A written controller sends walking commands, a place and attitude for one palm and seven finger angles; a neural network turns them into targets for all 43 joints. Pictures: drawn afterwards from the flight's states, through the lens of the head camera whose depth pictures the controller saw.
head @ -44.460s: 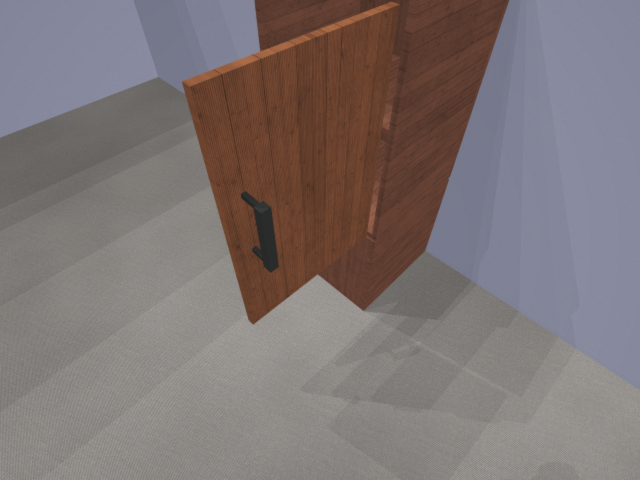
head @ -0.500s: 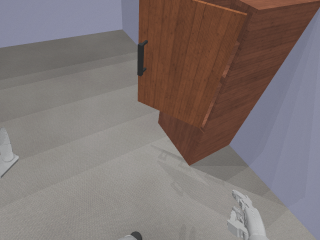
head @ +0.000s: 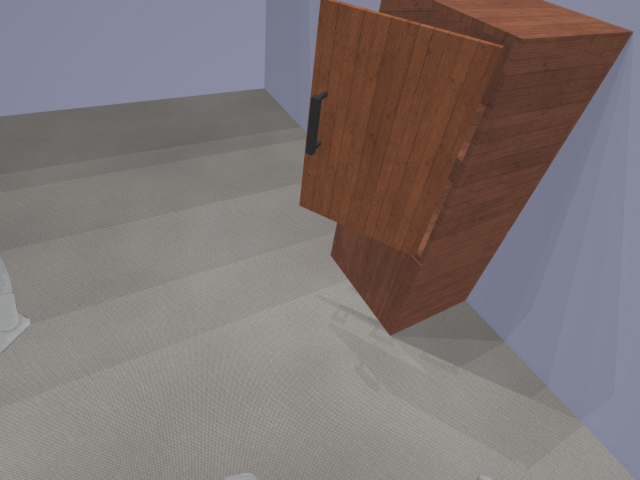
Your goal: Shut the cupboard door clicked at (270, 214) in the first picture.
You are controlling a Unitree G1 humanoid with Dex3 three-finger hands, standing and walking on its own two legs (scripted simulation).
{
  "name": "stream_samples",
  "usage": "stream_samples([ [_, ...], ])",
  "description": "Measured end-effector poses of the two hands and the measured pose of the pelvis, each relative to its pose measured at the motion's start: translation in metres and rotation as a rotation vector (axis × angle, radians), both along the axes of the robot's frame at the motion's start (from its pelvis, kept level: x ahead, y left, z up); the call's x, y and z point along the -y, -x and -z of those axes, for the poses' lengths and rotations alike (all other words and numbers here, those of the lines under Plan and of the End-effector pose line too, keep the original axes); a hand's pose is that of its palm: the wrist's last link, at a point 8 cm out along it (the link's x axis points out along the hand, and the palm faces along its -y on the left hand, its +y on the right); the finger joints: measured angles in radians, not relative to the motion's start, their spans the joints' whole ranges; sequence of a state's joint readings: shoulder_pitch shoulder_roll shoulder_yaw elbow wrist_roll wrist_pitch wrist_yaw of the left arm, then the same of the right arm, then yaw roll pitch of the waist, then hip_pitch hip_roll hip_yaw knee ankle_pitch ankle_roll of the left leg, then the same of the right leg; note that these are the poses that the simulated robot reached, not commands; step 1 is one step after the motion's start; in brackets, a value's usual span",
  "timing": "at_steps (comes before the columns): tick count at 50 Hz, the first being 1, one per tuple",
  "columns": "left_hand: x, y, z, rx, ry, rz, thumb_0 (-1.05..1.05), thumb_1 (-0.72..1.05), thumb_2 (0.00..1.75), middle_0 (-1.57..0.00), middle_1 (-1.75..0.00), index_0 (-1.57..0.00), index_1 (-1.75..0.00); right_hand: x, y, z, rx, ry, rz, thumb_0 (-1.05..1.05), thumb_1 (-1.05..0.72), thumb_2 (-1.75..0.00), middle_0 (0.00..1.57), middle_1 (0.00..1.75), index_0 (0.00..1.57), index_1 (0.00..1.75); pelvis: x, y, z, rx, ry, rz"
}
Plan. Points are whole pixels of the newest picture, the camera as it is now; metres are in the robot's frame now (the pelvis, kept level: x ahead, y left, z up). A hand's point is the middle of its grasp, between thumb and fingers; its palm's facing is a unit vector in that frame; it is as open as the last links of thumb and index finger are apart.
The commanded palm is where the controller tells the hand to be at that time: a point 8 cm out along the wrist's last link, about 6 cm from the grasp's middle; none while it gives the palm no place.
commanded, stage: stop stepping back and stand still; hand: left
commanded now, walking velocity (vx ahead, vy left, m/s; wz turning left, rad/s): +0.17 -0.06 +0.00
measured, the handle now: (317, 123) +0.96 +0.07 -0.01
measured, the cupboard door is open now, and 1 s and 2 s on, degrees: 32 32 32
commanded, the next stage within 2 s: let the arm hang, fingers relaxed in 0.40 s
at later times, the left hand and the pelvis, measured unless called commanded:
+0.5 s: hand out of the picture +0.17 +0.29 +0.19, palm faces +0.49 -0.75 -0.44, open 7.4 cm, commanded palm none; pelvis -0.03 +0.02 +0.02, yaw -1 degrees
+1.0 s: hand out of the picture -0.01 +0.24 -0.15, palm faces +0.02 -0.98 -0.20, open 7.1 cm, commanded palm none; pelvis -0.02 +0.06 +0.02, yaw +0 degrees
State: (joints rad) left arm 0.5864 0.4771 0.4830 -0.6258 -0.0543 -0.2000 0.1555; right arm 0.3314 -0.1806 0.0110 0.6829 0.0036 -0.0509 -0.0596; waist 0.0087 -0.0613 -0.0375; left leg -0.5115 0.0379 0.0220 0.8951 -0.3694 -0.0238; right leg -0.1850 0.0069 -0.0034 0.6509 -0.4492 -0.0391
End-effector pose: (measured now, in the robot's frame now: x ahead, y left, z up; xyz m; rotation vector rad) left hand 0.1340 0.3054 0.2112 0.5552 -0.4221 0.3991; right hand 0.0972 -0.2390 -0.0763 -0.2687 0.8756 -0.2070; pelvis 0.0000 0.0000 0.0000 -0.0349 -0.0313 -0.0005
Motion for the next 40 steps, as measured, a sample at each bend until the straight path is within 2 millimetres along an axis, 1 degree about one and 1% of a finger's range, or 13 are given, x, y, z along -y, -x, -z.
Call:
stream_samples([
  [3,-0.021,0.002,0.005,0.057,0.034,-0.056,0.01,0.88,0.90,-0.21,-0.30,-0.21,-0.30,-0.010,-0.007,0.005,0.037,0.034,-0.027,0.01,-0.90,-0.90,0.20,0.30,0.20,0.30,-0.017,0.008,0.008,-0.002,0.008,-0.017],
  [7,-0.036,-0.009,0.014,-0.012,0.090,-0.084,0.01,0.88,0.90,-0.21,-0.30,-0.21,-0.30,-0.032,-0.016,-0.005,0.102,-0.017,-0.040,0.01,-0.90,-0.90,0.20,0.30,0.20,0.30,-0.023,0.025,-0.001,0.018,-0.009,0.008],
  [13,-0.005,-0.003,0.003,-0.119,0.086,0.023,0.01,0.89,0.90,-0.20,-0.30,-0.21,-0.30,-0.055,-0.024,-0.032,0.190,-0.106,-0.067,0.01,-0.90,-0.90,0.20,0.30,0.20,0.30,-0.019,0.033,-0.020,-0.006,0.001,0.025],
  [17,0.006,0.009,-0.004,-0.141,-0.017,0.032,0.01,0.88,0.90,-0.21,-0.30,-0.21,-0.30,-0.049,-0.029,-0.023,0.192,-0.114,-0.082,0.01,-0.90,-0.90,0.21,0.30,0.21,0.30,-0.013,0.040,-0.011,-0.040,-0.041,0.021],
  [25,-0.018,0.008,0.001,-0.147,0.068,-0.113,0.01,0.88,0.90,-0.21,-0.30,-0.21,-0.30,-0.019,-0.011,-0.011,0.048,-0.041,-0.028,0.01,-0.90,-0.90,0.20,0.30,0.20,0.30,-0.020,0.025,-0.022,-0.036,-0.061,0.012],
  [27,-0.025,-0.005,0.029,-0.242,0.087,-0.109,0.00,0.89,0.90,-0.21,-0.30,-0.21,-0.30,-0.014,-0.010,-0.002,0.029,-0.048,-0.063,0.01,-0.90,-0.90,0.20,0.30,0.20,0.30,-0.026,0.022,-0.017,-0.045,-0.057,-0.014],
  [29,-0.030,-0.020,0.089,-0.458,0.173,-0.105,0.00,0.89,0.90,-0.20,-0.30,-0.20,-0.30,-0.012,-0.011,0.016,0.000,-0.051,-0.091,0.01,-0.90,-0.90,0.20,0.30,0.20,0.30,-0.034,0.021,-0.006,-0.054,-0.040,-0.027],
  [31,-0.024,-0.022,0.162,-0.732,0.288,-0.112,0.00,0.90,0.90,-0.19,-0.30,-0.20,-0.30,-0.013,-0.008,0.031,-0.046,-0.058,-0.084,0.01,-0.90,-0.90,0.20,0.30,0.20,0.30,-0.038,0.022,-0.001,-0.050,-0.041,-0.032],
  [33,-0.005,-0.006,0.229,-1.008,0.396,-0.104,0.00,0.90,0.90,-0.19,-0.30,-0.19,-0.30,-0.019,-0.003,0.037,-0.087,-0.072,-0.066,0.01,-0.90,-0.90,0.20,0.30,0.20,0.30,-0.040,0.021,-0.001,-0.038,-0.047,-0.029],
  [35,0.022,0.023,0.282,-1.245,0.485,-0.075,0.00,0.90,0.90,-0.19,-0.30,-0.19,-0.30,-0.028,0.005,0.038,-0.125,-0.084,-0.048,0.01,-0.91,-0.90,0.20,0.30,0.20,0.30,-0.041,0.020,-0.003,-0.025,-0.051,-0.023],
  [37,0.049,0.058,0.318,-1.433,0.572,-0.050,0.01,0.91,0.90,-0.19,-0.30,-0.19,-0.30,-0.038,0.017,0.035,-0.172,-0.092,-0.031,0.01,-0.91,-0.90,0.20,0.30,0.20,0.30,-0.042,0.019,-0.006,-0.015,-0.054,-0.019],
  [38,0.054,0.070,0.327,-1.456,0.641,-0.078,-0.01,0.93,0.90,-0.20,-0.30,-0.20,-0.30,-0.042,0.024,0.033,-0.201,-0.093,-0.026,0.01,-0.91,-0.90,0.20,0.30,0.20,0.30,-0.041,0.018,-0.008,-0.013,-0.051,-0.021],
  [40,0.047,0.080,0.331,-1.444,0.694,-0.138,-0.06,1.00,0.90,-0.21,-0.30,-0.21,-0.30,-0.051,0.040,0.032,-0.272,-0.093,-0.028,0.00,-0.91,-0.90,0.20,0.30,0.20,0.30,-0.041,0.018,-0.013,-0.013,-0.042,-0.027],
])
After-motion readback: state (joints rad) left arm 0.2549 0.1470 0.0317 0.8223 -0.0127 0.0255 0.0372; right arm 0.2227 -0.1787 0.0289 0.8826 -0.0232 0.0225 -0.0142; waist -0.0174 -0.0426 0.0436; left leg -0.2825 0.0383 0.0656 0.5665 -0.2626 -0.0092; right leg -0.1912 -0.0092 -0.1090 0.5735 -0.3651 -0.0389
